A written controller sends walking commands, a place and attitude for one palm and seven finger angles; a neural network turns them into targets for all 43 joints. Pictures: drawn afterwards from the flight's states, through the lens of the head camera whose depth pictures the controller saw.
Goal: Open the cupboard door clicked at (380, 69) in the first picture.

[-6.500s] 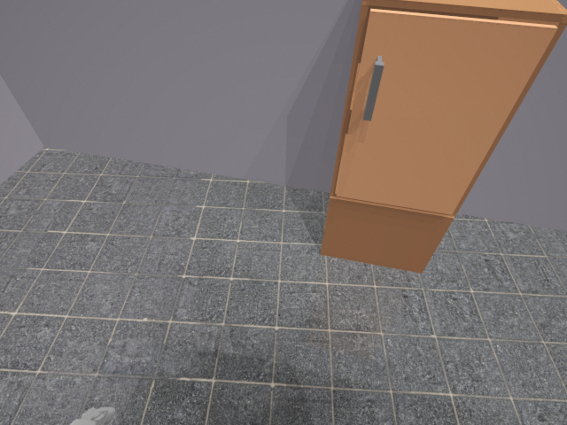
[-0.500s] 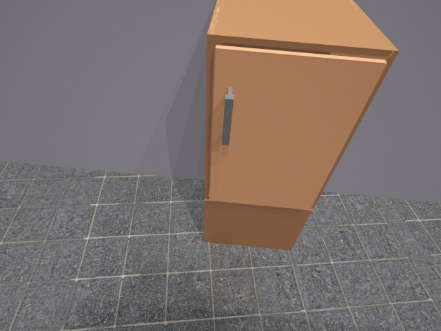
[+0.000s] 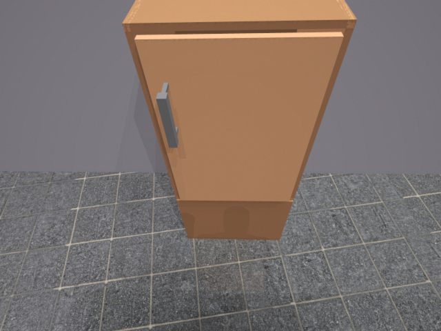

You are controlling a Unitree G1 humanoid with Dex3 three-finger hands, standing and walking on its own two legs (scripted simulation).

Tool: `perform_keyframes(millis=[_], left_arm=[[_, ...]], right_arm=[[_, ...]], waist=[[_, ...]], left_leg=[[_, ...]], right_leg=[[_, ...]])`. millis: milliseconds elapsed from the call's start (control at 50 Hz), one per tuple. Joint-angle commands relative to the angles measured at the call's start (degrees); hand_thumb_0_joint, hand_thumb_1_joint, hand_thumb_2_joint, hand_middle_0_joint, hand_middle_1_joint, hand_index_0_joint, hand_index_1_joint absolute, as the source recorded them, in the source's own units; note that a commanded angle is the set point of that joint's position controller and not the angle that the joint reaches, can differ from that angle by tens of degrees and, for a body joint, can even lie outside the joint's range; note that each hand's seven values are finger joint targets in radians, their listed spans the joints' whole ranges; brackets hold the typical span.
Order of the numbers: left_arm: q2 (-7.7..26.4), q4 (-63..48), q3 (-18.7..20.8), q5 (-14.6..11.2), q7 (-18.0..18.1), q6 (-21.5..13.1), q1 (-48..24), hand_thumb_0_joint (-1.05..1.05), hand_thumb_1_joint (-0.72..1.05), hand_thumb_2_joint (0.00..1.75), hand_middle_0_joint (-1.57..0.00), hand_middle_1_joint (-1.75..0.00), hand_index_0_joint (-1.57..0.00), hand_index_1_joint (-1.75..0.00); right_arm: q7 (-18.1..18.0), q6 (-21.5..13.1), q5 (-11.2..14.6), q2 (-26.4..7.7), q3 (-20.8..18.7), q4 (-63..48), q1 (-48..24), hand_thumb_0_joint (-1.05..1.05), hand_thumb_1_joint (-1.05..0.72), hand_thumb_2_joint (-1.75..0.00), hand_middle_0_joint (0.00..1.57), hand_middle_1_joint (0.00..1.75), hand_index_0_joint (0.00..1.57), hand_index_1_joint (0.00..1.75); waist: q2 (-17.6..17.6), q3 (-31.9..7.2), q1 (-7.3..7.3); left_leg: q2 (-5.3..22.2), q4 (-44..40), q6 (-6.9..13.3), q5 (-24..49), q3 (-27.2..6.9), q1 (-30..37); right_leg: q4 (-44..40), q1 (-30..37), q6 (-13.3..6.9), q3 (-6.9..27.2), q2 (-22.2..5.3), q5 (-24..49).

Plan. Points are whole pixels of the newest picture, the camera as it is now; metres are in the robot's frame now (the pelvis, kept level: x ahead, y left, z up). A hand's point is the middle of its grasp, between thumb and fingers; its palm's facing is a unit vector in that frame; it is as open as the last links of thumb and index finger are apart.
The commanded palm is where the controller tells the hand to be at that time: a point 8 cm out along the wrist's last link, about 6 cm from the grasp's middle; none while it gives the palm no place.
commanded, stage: shuffle to correct the standing spot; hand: left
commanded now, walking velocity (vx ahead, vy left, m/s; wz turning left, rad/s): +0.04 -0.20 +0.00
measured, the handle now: (169, 116) +0.55 +0.15 +0.06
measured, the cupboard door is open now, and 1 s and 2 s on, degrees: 0 0 0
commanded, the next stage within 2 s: come to a stop and stand still in 0.10 s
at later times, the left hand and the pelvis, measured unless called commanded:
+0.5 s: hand out of the picture +0.08 +0.10 -0.16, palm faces +0.04 -0.97 -0.23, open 7.3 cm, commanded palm none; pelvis +0.05 -0.09 +0.00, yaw -1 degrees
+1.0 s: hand out of the picture +0.02 +0.16 -0.17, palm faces +0.09 -0.98 -0.19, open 7.4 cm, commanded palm none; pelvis +0.00 -0.04 +0.01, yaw +0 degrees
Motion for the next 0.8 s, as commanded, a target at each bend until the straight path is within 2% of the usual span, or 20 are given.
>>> perform_keyframes(millis=[0,40,100,140,160,180,200,220,240,300,380,420,440,460,480,500,520,540,600,780], left_arm=[[6.89,-1.63,0.93,0.15,2.23,-0.07,4.07,0.00,0.90,0.90,-0.20,-0.30,-0.20,-0.30],[5.74,-2.61,0.24,0.51,2.54,-0.21,2.21,0.00,0.90,0.90,-0.20,-0.30,-0.20,-0.30],[6.20,-2.92,-0.03,0.56,2.60,0.42,1.64,0.00,0.90,0.90,-0.20,-0.30,-0.20,-0.30],[5.39,-2.74,-0.19,-0.39,2.16,1.33,1.27,0.00,0.90,0.90,-0.20,-0.30,-0.20,-0.30],[3.10,-2.77,-0.64,-1.02,1.75,1.60,2.96,0.00,0.90,0.90,-0.20,-0.30,-0.20,-0.30],[0.09,-3.46,-1.34,-1.15,1.24,1.61,5.33,0.00,0.90,0.90,-0.20,-0.30,-0.20,-0.30],[2.50,-4.45,-0.93,-0.47,1.18,1.90,2.51,0.00,0.90,0.90,-0.20,-0.30,-0.20,-0.30],[4.58,-4.91,0.02,-0.36,0.86,1.97,3.03,0.00,0.90,0.90,-0.20,-0.30,-0.20,-0.30],[3.79,-3.22,0.29,0.35,0.86,2.13,2.69,0.00,0.90,0.90,-0.20,-0.30,-0.20,-0.30],[1.95,-1.01,-0.36,-0.50,1.18,2.01,5.60,0.00,0.90,0.90,-0.20,-0.30,-0.20,-0.30],[0.36,-1.21,-1.50,-0.71,2.11,0.69,5.07,0.00,0.90,0.90,-0.20,-0.30,-0.20,-0.30],[0.89,-0.26,-1.08,-0.51,2.38,-0.22,8.57,0.00,0.90,0.90,-0.20,-0.30,-0.20,-0.30],[3.17,0.16,-0.84,-0.30,2.72,-0.91,10.09,0.00,0.90,0.90,-0.20,-0.30,-0.20,-0.30],[7.21,-0.16,-0.32,0.16,3.30,-1.52,9.35,0.00,0.90,0.90,-0.20,-0.30,-0.20,-0.30],[10.12,-0.72,0.07,-0.02,3.24,-1.63,9.56,0.00,0.90,0.90,-0.20,-0.30,-0.20,-0.30],[10.63,-0.82,0.16,0.06,3.24,-1.45,10.44,0.00,0.90,0.90,-0.20,-0.30,-0.20,-0.30],[9.68,-0.10,0.52,0.04,3.59,-1.44,9.87,0.00,0.90,0.90,-0.20,-0.30,-0.20,-0.30],[9.16,-0.07,0.45,-0.06,3.87,-1.40,8.56,0.00,0.90,0.90,-0.20,-0.30,-0.20,-0.30],[8.74,-1.41,0.74,-0.05,4.36,-1.26,6.45,0.00,0.90,0.90,-0.20,-0.30,-0.20,-0.30],[10.95,-3.07,1.84,0.73,3.67,-0.12,3.70,0.00,0.90,0.90,-0.20,-0.30,-0.20,-0.30]], right_arm=[[-0.22,-1.38,0.22,-2.78,-0.33,-5.94,-2.71,0.00,-0.90,-0.90,0.20,0.30,0.20,0.30],[0.05,-1.06,0.11,-1.67,0.02,-5.74,-1.80,0.00,-0.90,-0.90,0.20,0.30,0.20,0.30],[-0.27,-1.18,0.25,-0.54,0.70,-6.05,-0.52,0.00,-0.90,-0.90,0.20,0.30,0.20,0.30],[-0.94,-1.56,0.08,-1.16,1.01,-4.65,3.72,0.00,-0.90,-0.90,0.20,0.30,0.20,0.30],[-1.38,-2.04,-0.02,-4.07,0.54,-3.94,6.05,0.00,-0.90,-0.90,0.20,0.30,0.20,0.30],[-1.77,-2.45,-0.41,-9.70,-0.63,-4.38,7.36,0.00,-0.90,-0.90,0.20,0.30,0.20,0.30],[-2.11,-2.11,-0.46,-12.73,-1.27,-4.83,6.80,0.00,-0.90,-0.90,0.20,0.30,0.20,0.30],[-2.02,-2.04,-0.52,-12.46,-0.98,-6.97,2.31,0.00,-0.90,-0.90,0.20,0.30,0.20,0.30],[-2.23,-2.54,-0.49,-8.77,-0.18,-7.15,-1.42,0.00,-0.90,-0.90,0.20,0.30,0.20,0.30],[-1.90,-3.02,-0.05,-5.91,1.07,-8.53,-7.46,0.00,-0.90,-0.90,0.20,0.30,0.20,0.30],[-0.76,-2.21,0.12,-6.88,-0.13,-7.72,-6.03,0.00,-0.90,-0.90,0.20,0.30,0.20,0.30],[-0.27,-1.58,0.27,-7.17,-0.95,-7.47,-5.71,0.00,-0.90,-0.90,0.20,0.30,0.20,0.30],[0.10,-1.46,0.61,-5.63,-0.88,-7.66,-5.10,0.00,-0.90,-0.90,0.20,0.30,0.20,0.30],[0.40,-1.21,1.02,-2.17,-0.47,-8.57,-3.64,0.00,-0.90,-0.90,0.20,0.30,0.20,0.30],[0.44,-0.46,1.22,-1.08,-0.11,-9.63,-4.45,0.00,-0.90,-0.90,0.20,0.30,0.20,0.30],[0.36,0.17,1.14,-1.10,-0.24,-9.88,-5.96,0.00,-0.90,-0.90,0.20,0.30,0.20,0.30],[0.35,0.80,0.86,-0.83,-0.06,-9.89,-9.10,0.00,-0.90,-0.90,0.20,0.30,0.20,0.30],[0.48,1.07,0.70,-1.96,-0.12,-9.62,-9.29,0.00,-0.90,-0.90,0.20,0.30,0.20,0.30],[1.31,1.26,0.66,-3.06,-0.30,-9.19,-9.59,0.00,-0.90,-0.90,0.20,0.30,0.20,0.30],[2.13,0.26,1.11,-2.07,0.26,-10.32,-8.51,0.00,-0.90,-0.90,0.20,0.30,0.20,0.30]], waist=[[-16.32,-2.95,1.40],[-13.31,-3.13,0.14],[-11.69,-2.60,-0.79],[-8.76,-3.43,-2.61],[-0.55,-4.25,-3.03],[15.12,-4.44,-3.03],[12.44,-2.29,-4.15],[6.24,-1.23,-2.14],[7.17,0.75,-0.51],[8.17,-0.23,2.06],[6.07,-4.01,0.97],[2.51,-6.10,2.64],[-4.05,-7.42,3.01],[-16.14,-7.70,1.88],[-18.50,-8.04,2.77],[-14.36,-7.82,3.75],[-16.81,-5.76,4.26],[-19.29,-4.75,3.61],[-15.33,-3.86,3.42],[-16.46,-4.20,3.10]], left_leg=[[-2.22,15.89,1.42,1.70,1.15,-12.76],[-3.36,8.94,0.93,3.91,2.97,-7.92],[-4.42,-6.05,0.83,6.09,5.30,-0.57],[-5.01,-22.39,0.72,17.90,5.95,9.60],[-0.27,-30.43,1.59,22.28,-0.03,16.73],[14.82,-34.70,6.55,32.04,-19.15,20.01],[22.63,-37.25,13.37,36.11,-25.82,14.83],[21.17,-37.12,15.21,32.02,-20.32,9.61],[15.23,-37.10,12.23,38.30,-14.73,7.45],[7.92,-31.97,9.44,54.13,-0.19,7.73],[5.56,-27.39,8.72,52.20,1.22,12.76],[3.71,-21.78,5.82,44.03,1.95,12.34],[0.73,-17.33,3.12,33.75,3.24,10.39],[-4.54,-12.07,0.44,14.08,5.65,2.08],[-7.98,-6.50,-0.55,-0.77,3.58,-1.72],[-7.88,-0.66,-0.33,-2.62,0.14,-2.57],[-7.40,4.93,-0.62,-1.89,-0.92,-5.66],[-7.54,9.21,-0.98,0.17,-2.42,-8.35],[-7.85,13.24,-1.91,5.57,-3.19,-10.49],[-8.32,-11.40,-1.09,7.28,0.04,2.81]], right_leg=[[-18.43,9.83,-10.22,12.77,-12.30,6.39],[-17.16,6.92,-10.22,8.61,-10.69,12.92],[-15.11,3.96,-11.19,8.88,-10.30,15.16],[-8.94,0.81,-8.56,7.46,-7.10,12.55],[-1.21,-3.36,-5.54,5.46,-4.23,7.64],[9.39,-13.14,-0.87,2.16,1.61,-9.84],[21.81,-14.59,-0.10,7.28,1.75,-18.73],[26.68,-12.14,0.08,10.94,-0.43,-15.42],[28.91,-12.30,0.76,10.17,0.65,-11.29],[23.24,-6.68,2.21,8.12,0.28,-6.98],[4.16,0.41,2.28,2.40,1.38,-4.60],[-7.24,6.66,2.44,1.21,1.48,5.64],[-12.28,10.42,2.08,4.60,-1.66,16.88],[-11.72,14.60,-1.27,15.75,-11.71,36.56],[-12.03,15.59,-6.97,20.46,-18.75,49.26],[-11.89,15.01,-9.64,19.18,-20.00,48.89],[-12.21,13.84,-10.12,20.27,-18.78,47.88],[-11.84,14.35,-10.10,19.81,-17.99,47.58],[-11.46,14.73,-9.29,15.39,-16.27,44.14],[-15.02,5.61,-7.99,16.15,-14.68,8.40]])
